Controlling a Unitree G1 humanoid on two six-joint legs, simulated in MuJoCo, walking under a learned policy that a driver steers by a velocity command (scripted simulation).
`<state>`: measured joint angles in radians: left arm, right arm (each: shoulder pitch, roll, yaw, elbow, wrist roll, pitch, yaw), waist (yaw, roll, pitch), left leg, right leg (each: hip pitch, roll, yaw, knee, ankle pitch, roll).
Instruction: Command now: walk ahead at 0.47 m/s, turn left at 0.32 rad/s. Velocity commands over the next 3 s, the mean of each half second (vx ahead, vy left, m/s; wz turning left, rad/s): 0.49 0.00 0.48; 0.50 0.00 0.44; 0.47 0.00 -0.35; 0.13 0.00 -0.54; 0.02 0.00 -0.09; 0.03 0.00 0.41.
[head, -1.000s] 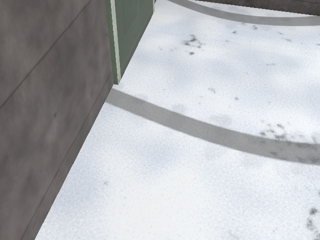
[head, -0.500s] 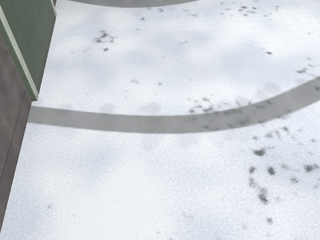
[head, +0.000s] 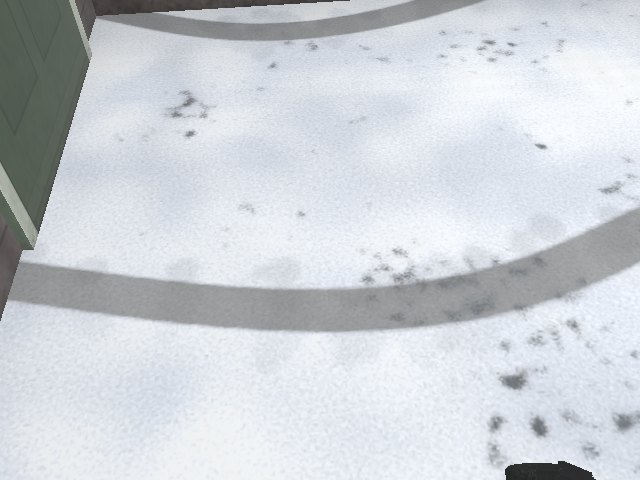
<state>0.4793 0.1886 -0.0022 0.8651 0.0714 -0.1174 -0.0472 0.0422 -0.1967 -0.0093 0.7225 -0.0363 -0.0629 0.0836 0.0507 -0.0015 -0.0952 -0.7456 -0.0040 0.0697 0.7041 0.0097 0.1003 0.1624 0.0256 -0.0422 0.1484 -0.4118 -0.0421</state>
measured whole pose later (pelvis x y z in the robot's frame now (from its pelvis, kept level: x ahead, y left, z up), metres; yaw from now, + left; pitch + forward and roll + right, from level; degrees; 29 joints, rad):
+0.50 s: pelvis +0.33 -0.01 +0.00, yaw +18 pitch +4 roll +2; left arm 0.04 0.27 0.01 0.57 -0.01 -0.13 0.01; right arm 0.37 -0.29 -0.08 0.75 0.03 -0.03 -0.02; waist -0.08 -0.03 -0.02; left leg -0.16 -0.14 -0.22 0.57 -0.46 0.05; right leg -0.52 -0.02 0.09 0.49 -0.04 0.03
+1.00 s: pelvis +0.56 +0.11 +0.00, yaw +30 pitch +3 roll -2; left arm 0.41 0.29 0.07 0.86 -0.04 -0.07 0.00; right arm 0.00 -0.24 -0.04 0.60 0.02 -0.05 0.04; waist 0.10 0.02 0.02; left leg -0.50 0.04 0.01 0.53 -0.11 0.07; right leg 0.00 -0.06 -0.14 0.41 -0.43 0.04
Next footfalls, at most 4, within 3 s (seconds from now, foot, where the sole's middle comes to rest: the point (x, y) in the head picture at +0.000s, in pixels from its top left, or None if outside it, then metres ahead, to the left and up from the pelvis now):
0.06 left None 0.22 0.09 -0.76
0.50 right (393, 476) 0.53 -0.08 -0.76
1.00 left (223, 421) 0.63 0.29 -0.76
1.52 right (295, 287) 1.00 0.16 -0.76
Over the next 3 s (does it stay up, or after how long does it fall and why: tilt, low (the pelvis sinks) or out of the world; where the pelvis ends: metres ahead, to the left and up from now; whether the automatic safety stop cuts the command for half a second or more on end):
stays up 0.96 0.29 0.03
